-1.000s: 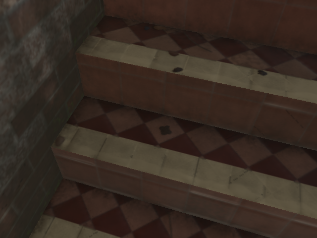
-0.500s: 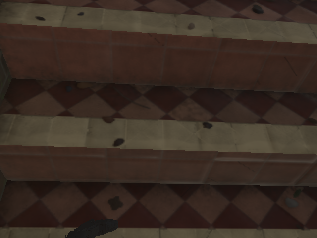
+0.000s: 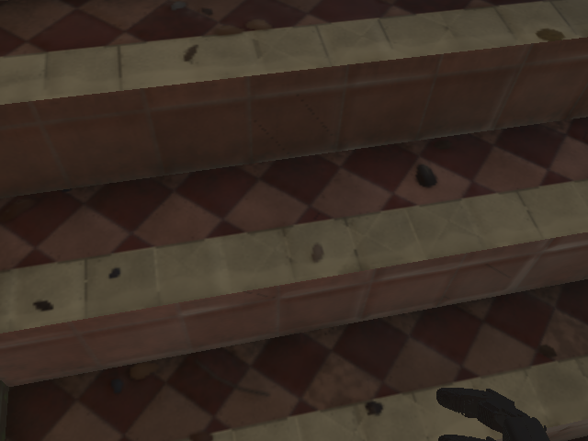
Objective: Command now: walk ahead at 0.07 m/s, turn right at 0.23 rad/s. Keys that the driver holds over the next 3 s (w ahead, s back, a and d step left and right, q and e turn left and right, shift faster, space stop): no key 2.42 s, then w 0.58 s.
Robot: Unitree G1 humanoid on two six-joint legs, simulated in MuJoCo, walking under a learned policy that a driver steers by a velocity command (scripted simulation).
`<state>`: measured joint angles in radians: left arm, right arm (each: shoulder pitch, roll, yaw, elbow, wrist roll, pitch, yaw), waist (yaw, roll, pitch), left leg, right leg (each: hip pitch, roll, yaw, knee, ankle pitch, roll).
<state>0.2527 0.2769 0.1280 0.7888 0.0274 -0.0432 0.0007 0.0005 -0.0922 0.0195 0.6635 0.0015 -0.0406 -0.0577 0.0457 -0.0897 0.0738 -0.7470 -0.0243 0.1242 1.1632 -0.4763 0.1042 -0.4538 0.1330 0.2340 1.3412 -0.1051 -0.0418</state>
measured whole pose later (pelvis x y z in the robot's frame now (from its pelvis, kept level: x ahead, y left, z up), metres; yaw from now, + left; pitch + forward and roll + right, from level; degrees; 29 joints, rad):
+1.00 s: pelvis +0.12 -0.03 +0.10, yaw -2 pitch +1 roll -1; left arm 0.32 0.12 0.03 0.84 0.01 -0.02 0.05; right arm 0.31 -0.15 -0.02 0.98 -0.01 -0.02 -0.06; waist 0.02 -0.01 0.00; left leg -0.17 0.05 0.06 0.49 -0.33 -0.02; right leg -0.29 0.02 -0.07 0.46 -0.19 -0.04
